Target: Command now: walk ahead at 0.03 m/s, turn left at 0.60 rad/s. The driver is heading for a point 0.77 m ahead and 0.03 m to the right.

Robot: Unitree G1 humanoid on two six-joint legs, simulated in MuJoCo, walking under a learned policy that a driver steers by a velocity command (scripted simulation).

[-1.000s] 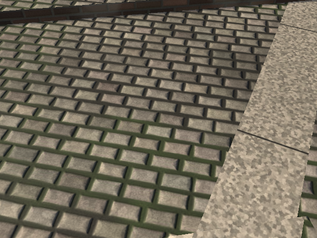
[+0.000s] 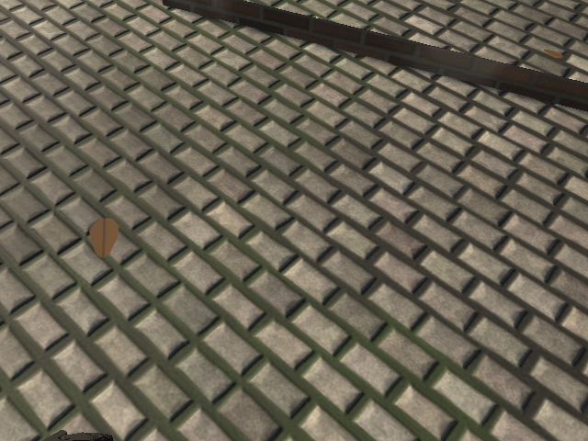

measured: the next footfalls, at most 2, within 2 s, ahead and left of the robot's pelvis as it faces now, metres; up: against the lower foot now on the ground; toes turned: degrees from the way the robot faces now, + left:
right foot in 0.36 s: -0.01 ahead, -0.18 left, +0.00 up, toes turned +9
right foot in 1.56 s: +0.31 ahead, -0.20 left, -0.12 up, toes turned +12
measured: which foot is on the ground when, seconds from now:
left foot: down 0.00-1.00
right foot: up 0.00-0.34, down 0.36-1.00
